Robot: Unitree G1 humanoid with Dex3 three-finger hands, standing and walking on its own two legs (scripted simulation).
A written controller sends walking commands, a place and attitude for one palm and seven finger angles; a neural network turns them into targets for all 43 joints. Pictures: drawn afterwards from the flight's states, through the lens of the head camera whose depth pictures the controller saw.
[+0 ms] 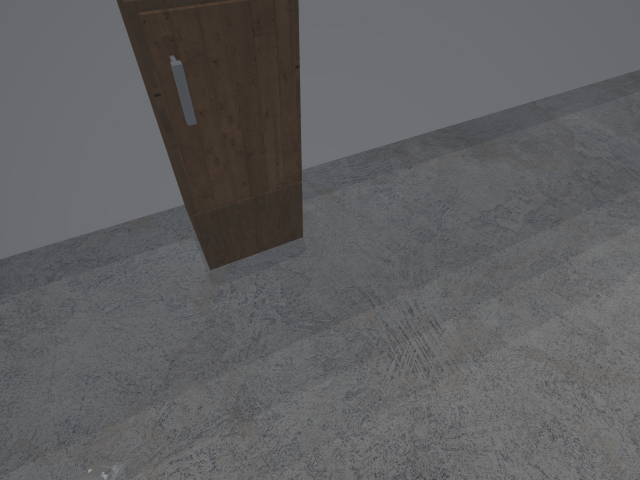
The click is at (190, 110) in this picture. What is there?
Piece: cupboard door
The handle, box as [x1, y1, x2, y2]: [170, 55, 196, 125]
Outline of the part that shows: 172,55 170,56 170,63 184,115 188,125 196,123 182,65 180,61 177,61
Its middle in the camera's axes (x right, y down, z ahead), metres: -0.35 -0.37 +0.96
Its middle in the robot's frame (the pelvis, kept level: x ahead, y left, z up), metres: +0.95 +0.39 -0.01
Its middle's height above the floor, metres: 0.76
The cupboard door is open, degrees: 0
